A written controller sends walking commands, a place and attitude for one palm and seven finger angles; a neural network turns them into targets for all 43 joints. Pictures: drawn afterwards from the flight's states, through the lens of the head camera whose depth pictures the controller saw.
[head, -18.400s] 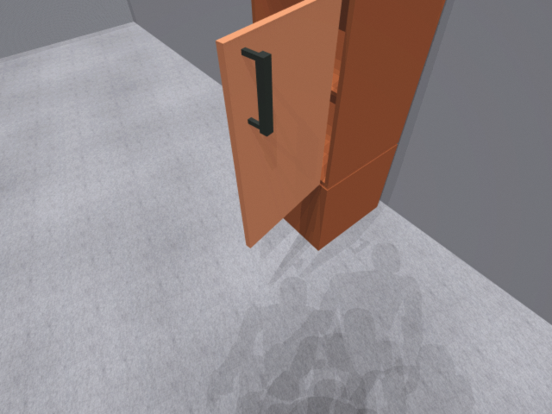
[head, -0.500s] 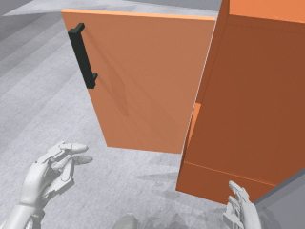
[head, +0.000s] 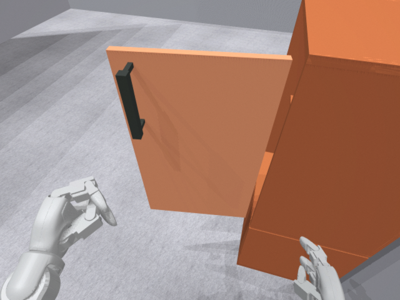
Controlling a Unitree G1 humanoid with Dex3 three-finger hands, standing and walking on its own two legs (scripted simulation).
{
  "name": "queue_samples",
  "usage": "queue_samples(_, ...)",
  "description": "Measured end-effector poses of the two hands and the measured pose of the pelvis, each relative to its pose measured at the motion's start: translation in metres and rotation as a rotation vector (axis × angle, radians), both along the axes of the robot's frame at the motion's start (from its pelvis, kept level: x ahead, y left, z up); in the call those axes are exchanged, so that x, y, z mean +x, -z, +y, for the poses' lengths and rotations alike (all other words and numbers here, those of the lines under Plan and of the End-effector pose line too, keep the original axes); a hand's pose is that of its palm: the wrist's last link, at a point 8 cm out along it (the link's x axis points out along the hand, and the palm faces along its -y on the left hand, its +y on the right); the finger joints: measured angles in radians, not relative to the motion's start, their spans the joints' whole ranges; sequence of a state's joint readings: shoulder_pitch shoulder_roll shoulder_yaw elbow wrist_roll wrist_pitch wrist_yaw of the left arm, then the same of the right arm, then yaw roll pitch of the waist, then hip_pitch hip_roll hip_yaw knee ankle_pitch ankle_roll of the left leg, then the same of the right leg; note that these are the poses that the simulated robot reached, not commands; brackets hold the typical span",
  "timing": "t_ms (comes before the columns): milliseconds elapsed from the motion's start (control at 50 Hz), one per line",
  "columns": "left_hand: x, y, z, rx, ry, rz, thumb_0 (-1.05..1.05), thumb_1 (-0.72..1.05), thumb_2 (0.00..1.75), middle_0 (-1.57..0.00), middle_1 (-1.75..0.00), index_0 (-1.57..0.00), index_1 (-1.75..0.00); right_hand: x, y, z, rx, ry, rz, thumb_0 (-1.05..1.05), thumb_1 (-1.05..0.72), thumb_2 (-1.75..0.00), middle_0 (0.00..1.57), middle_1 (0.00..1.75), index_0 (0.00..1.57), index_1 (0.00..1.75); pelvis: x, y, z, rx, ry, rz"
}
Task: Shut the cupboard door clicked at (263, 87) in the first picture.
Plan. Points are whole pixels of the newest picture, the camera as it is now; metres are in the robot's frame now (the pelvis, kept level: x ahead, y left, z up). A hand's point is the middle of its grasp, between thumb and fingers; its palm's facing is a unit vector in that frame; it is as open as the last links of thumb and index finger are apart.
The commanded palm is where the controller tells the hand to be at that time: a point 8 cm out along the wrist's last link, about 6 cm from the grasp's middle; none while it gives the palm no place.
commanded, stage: raise the hand and make a fist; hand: left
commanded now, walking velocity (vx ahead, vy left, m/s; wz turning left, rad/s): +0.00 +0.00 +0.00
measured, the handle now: (133, 102) +0.45 +0.19 +0.17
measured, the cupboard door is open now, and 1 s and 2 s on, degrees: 100 100 100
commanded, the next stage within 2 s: bring the fist close to the handle in 0.76 s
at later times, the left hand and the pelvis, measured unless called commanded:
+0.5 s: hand (92, 191) +0.22 +0.19 +0.18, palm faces +0.04 -1.00 -0.05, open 3.1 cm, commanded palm +0.19 +0.22 +0.18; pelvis -0.01 -0.02 +0.02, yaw +0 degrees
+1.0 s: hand (110, 185) +0.24 +0.17 +0.18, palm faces +0.05 -1.00 -0.06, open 3.1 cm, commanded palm +0.22 +0.21 +0.18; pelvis +0.00 -0.03 +0.02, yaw +0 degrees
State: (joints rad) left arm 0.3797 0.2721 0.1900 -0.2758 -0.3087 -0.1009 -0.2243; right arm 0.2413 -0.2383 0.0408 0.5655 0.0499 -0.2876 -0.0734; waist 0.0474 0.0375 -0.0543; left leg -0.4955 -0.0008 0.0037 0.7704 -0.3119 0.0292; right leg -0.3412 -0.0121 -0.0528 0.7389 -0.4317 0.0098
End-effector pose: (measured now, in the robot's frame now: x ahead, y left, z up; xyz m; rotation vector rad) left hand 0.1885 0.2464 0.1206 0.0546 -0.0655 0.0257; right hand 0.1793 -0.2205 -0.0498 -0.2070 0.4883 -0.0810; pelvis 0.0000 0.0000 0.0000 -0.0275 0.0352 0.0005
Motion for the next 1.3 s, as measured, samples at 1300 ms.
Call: queue_samples(1300,0.069,-0.059,-0.037,0.003,-0.002,0.006,0.02,0.9,0.9,-1.3,-1.5,-1.3,-1.5,0.008,-0.006,-0.023,0.048,0.011,0.041,0.02,-0.9,-0.9,0.2,0.3,0.2,0.3,0.012,-0.021,-0.025,0.033,0.013,-0.082)
